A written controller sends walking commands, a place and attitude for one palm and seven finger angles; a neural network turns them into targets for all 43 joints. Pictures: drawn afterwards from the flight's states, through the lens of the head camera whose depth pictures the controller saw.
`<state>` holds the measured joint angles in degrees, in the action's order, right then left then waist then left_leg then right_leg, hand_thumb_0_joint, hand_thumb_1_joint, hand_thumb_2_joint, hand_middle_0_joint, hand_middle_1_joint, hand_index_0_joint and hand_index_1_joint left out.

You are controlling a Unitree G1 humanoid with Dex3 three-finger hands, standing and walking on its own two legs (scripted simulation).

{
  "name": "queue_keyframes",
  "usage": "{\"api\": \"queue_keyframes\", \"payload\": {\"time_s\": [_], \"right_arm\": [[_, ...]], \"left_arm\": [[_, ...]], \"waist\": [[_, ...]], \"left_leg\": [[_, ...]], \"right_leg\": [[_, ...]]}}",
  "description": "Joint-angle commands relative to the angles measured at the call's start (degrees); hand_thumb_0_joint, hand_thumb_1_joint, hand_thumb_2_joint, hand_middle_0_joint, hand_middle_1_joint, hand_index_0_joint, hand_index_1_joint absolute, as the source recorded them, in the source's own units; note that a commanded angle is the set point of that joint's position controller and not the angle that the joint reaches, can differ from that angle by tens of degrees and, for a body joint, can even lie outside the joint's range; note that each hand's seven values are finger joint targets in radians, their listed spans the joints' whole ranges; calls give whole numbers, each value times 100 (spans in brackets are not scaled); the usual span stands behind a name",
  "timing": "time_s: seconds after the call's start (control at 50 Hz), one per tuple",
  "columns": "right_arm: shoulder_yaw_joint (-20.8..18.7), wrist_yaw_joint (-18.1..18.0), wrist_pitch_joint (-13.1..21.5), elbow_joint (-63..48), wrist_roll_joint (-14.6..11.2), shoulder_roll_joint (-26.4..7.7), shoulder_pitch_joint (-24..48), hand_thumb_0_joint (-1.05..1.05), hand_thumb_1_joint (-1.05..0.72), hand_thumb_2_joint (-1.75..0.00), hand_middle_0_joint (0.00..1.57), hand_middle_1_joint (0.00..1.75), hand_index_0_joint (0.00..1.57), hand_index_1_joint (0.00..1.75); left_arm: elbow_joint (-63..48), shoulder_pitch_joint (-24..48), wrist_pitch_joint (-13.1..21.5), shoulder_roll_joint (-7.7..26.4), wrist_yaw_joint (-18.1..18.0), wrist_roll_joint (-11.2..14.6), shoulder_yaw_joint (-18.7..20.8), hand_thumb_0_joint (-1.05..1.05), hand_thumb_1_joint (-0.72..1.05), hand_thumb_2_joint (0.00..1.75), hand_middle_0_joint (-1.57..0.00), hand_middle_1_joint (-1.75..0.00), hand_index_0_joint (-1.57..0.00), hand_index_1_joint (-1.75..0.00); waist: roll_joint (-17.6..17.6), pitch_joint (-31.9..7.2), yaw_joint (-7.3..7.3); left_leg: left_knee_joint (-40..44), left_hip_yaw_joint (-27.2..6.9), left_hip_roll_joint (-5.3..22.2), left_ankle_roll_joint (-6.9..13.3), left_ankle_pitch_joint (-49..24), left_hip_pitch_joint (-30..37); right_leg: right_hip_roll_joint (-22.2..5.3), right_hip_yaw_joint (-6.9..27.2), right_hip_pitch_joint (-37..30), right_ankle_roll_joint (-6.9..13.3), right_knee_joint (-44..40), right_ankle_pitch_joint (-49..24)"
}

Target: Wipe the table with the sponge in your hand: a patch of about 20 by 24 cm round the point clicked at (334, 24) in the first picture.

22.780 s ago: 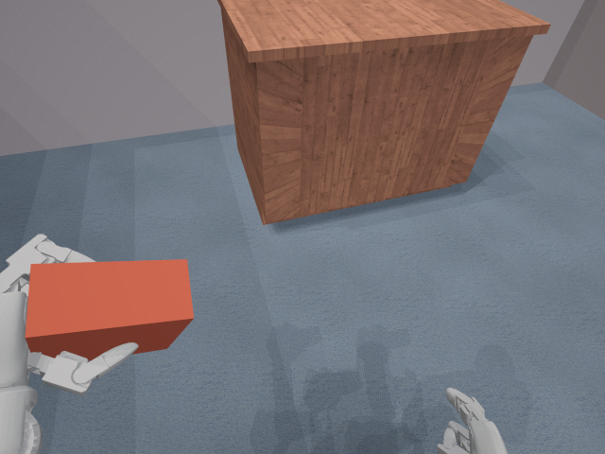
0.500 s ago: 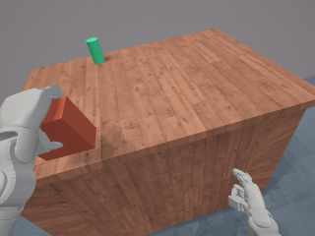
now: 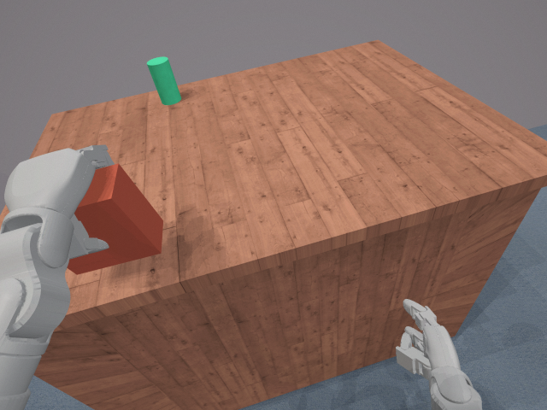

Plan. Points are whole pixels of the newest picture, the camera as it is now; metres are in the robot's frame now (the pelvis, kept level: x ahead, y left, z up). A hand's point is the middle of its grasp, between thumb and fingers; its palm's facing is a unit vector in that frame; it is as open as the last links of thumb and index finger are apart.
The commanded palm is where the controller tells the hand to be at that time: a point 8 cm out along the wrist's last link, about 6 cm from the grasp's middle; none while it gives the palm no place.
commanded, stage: move the sponge above the wiping area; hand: left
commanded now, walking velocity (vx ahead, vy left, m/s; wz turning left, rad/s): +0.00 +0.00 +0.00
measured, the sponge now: (105, 231) +0.28 +0.29 +0.16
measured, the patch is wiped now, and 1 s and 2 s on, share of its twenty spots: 0.00 0.00 0.00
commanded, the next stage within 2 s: none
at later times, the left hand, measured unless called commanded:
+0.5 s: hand (83, 200) +0.29 +0.31 +0.21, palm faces +0.19 -0.05 -0.98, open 10.3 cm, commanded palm +0.23 +0.30 +0.27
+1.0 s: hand (84, 211) +0.29 +0.32 +0.19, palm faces +0.09 -0.02 -1.00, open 10.3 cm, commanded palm +0.24 +0.32 +0.26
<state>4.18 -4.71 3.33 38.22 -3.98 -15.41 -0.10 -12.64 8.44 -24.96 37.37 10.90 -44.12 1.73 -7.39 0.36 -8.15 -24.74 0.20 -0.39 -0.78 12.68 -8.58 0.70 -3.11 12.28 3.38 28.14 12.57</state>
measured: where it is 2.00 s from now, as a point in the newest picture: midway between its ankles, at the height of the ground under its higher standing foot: outside the picture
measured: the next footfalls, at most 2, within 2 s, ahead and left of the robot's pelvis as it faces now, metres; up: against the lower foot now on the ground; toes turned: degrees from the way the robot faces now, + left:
none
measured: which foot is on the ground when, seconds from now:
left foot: down 0.00-1.00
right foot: down 0.00-1.00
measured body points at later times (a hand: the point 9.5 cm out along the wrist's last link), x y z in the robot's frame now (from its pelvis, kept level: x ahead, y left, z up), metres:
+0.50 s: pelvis +0.02 +0.01 +0.00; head +0.01 -0.04 +0.45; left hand +0.27 +0.31 +0.26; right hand +0.29 -0.15 -0.07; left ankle +0.01 +0.13 -0.74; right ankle +0.03 -0.08 -0.74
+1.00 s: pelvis +0.02 +0.01 +0.00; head +0.01 -0.05 +0.45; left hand +0.28 +0.31 +0.24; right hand +0.28 -0.17 -0.08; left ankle +0.01 +0.13 -0.74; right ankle +0.03 -0.08 -0.74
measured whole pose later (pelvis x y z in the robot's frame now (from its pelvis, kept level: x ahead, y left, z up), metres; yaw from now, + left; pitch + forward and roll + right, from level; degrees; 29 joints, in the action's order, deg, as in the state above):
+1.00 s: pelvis +0.02 +0.01 +0.00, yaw +1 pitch -2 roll +1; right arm 4.5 -4.5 2.3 38.1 -3.8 -15.2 -0.6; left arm -7.5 8.8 -23.2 37.3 11.9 -47.7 0.6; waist -6.7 0.3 -8.1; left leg -22.9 -0.9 -0.6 -0.3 12.8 -7.9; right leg 0.5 -4.1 10.6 3.0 25.1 12.4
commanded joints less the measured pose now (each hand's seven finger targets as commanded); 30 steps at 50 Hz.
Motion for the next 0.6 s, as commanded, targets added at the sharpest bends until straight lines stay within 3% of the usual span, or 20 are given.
{"api": "queue_keyframes", "payload": {"time_s": [0.0, 0.08, 0.1, 0.16, 0.18, 0.2, 0.22, 0.26, 0.28, 0.3, 0.32, 0.38, 0.4, 0.42, 0.44, 0.48, 0.5, 0.52, 0.58], "right_arm": [[-147, 9, 347, -1136, -31, -389, 1542, 0, -90, -90, 20, 30, 20, 30], [-181, -3, 298, -1123, -11, -417, 1356, 0, -90, -90, 20, 30, 20, 30], [-114, 0, 361, -1226, -58, -354, 1620, 0, -90, -90, 20, 30, 20, 30], [-175, 1, 321, -1142, 22, -415, 1350, 0, -90, -90, 20, 30, 20, 30], [-164, 11, 323, -1186, 12, -374, 1371, 0, -90, -90, 20, 30, 20, 30], [-104, -7, 394, -1285, -15, -317, 1635, 0, -90, -90, 20, 30, 20, 30], [-136, -12, 368, -1143, 66, -394, 1339, 0, -90, -90, 20, 30, 20, 30], [-145, 18, 297, -1082, 64, -408, 1310, 0, -90, -90, 20, 30, 20, 30], [-132, 18, 284, -1100, 45, -359, 1334, 0, -90, -90, 20, 30, 20, 30], [-102, 11, 333, -1158, 7, -363, 1543, 0, -90, -90, 20, 30, 20, 30], [-127, 15, 297, -1055, 66, -417, 1326, 0, -90, -90, 20, 30, 20, 30], [-142, 70, 210, -1098, 32, -372, 1368, 0, -90, -90, 20, 30, 20, 30], [-95, 77, 252, -1176, -14, -332, 1621, 0, -90, -90, 20, 30, 20, 30], [-116, 94, 222, -1117, 30, -367, 1401, 0, -90, -90, 20, 30, 20, 30], [-131, 114, 200, -1119, 19, -345, 1357, 0, -90, -90, 20, 30, 20, 30], [-138, 133, 133, -1176, 2, -366, 1379, 0, -90, -90, 20, 30, 20, 30], [-97, 120, 176, -1270, -45, -332, 1624, 0, -90, -90, 20, 30, 20, 30], [-117, 108, 142, -1206, 9, -399, 1372, 0, -90, -90, 20, 30, 20, 30], [-154, 93, 74, -1207, 3, -428, 1297, 0, -90, -90, 20, 30, 20, 30]], "left_arm": [[-831, 1765, -69, 1633, -286, -218, 1166, 0, 10, 130, -120, -160, -120, -160], [-880, 1746, -74, 1435, -236, -262, 905, 0, 10, 130, -120, -160, -120, -160], [-1142, 1898, -92, 1351, -211, -279, 794, 0, 10, 130, -120, -160, -120, -160], [-1144, 1846, -52, 1331, -209, -386, 714, 0, 10, 130, -120, -160, -120, -160], [-1379, 1858, -35, 1374, -221, -415, 738, 0, 10, 130, -120, -160, -120, -160], [-1561, 1994, -59, 1428, -227, -435, 786, 0, 10, 130, -120, -160, -120, -160], [-1264, 2049, -60, 1530, -265, -493, 861, 0, 10, 130, -120, -160, -120, -160], [-1116, 1939, -64, 1493, -284, -531, 861, 0, 10, 130, -120, -160, -120, -160], [-1139, 2023, -62, 1465, -303, -541, 835, 0, 10, 130, -120, -160, -120, -160], [-1172, 2130, -100, 1672, -326, -547, 1036, 0, 10, 130, -120, -160, -120, -160], [-919, 2203, -114, 1666, -364, -578, 1036, 0, 10, 130, -120, -160, -120, -160], [-1051, 1860, -151, 1483, -356, -513, 955, 0, 10, 130, -120, -160, -120, -160], [-1173, 1868, -212, 1467, -333, -487, 967, 0, 10, 130, -120, -160, -120, -160], [-1091, 1843, -227, 1307, -321, -458, 833, 0, 10, 130, -120, -160, -120, -160], [-1031, 1609, -243, 1216, -295, -423, 790, 0, 10, 130, -120, -160, -120, -160], [-1204, 1361, -290, 1156, -210, -400, 731, 0, 10, 130, -120, -160, -120, -160], [-1329, 1355, -328, 1236, -175, -393, 830, 0, 10, 130, -120, -160, -120, -160], [-1142, 1380, -342, 1155, -156, -391, 727, 0, 10, 130, -120, -160, -120, -160], [-1193, 1233, -309, 1421, -126, -486, 904, 0, 10, 130, -120, -160, -120, -160]], "waist": [[416, -1202, -73], [390, -1358, -33], [124, -1396, -27], [236, -1521, -13], [181, -1582, -45], [166, -1606, -74], [242, -1621, -54], [275, -1432, -56], [398, -1396, -65], [253, -1393, -94], [349, -1463, -85], [240, -1603, -129], [110, -1583, -138], [95, -1642, -99], [294, -1530, -91], [362, -1550, -78], [363, -1513, -82], [444, -1508, -37], [565, -1511, -44]], "left_leg": [[251, -143, -84, 172, -935, -66], [284, -121, -96, 197, -1068, 4], [261, -160, -99, 188, -1050, 97], [331, -185, -93, 209, -1226, 148], [346, -205, -95, 213, -1331, 204], [291, -231, -96, 218, -1310, 251], [335, -211, -86, 211, -1384, 161], [420, -232, -74, 198, -1419, 158], [418, -225, -78, 202, -1407, 169], [395, -268, -70, 193, -1348, 167], [402, -216, -76, 187, -1440, 99], [412, -189, -93, 180, -1708, 205], [377, -219, -89, 177, -1662, 234], [375, -166, -81, 176, -1777, 210], [366, -174, -59, 175, -1824, 198], [359, -174, -56, 194, -1853, 209], [317, -192, -53, 209, -1769, 219], [314, -149, -52, 213, -1772, 138], [307, -153, -65, 237, -1713, 170]], "right_leg": [[-207, 667, -664, -28, -646, -285], [-242, 433, -758, -80, -577, -544], [-191, 574, -709, -3, -584, -460], [-196, 367, -819, -28, -542, -674], [-192, 347, -844, -27, -519, -714], [-147, 563, -835, 49, -515, -671], [-181, 360, -889, 22, -491, -712], [-141, 294, -823, 14, -562, -732], [-159, 317, -790, -6, -587, -688], [-105, 541, -803, 87, -590, -616], [-159, 381, -889, 53, -560, -710], [-153, 317, -1011, 24, -550, -1009], [-102, 494, -978, 97, -546, -981], [-161, 306, -1028, 49, -523, -1112], [-158, 280, -1000, 27, -526, -1210], [-156, 247, -1002, -10, -525, -1322], [-97, 425, -949, 52, -526, -1258], [-161, 268, -966, 6, -507, -1286], [-151, 287, -934, -36, -521, -1240]]}}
